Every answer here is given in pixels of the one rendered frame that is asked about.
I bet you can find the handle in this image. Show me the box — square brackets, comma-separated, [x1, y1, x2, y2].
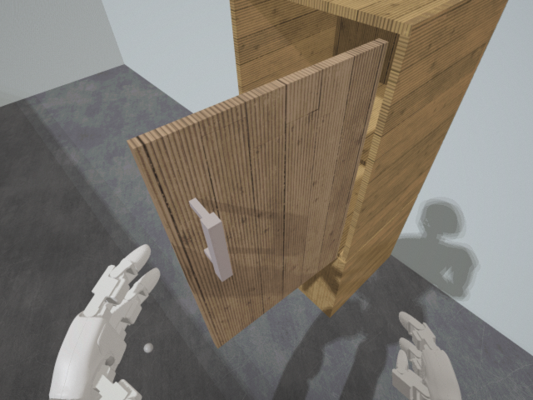
[189, 198, 233, 282]

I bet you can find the robot right hand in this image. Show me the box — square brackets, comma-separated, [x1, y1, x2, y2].
[392, 312, 461, 400]

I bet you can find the robot left hand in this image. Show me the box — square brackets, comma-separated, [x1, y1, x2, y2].
[49, 244, 160, 400]

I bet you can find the cupboard door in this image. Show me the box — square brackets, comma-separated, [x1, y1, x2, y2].
[127, 38, 389, 349]

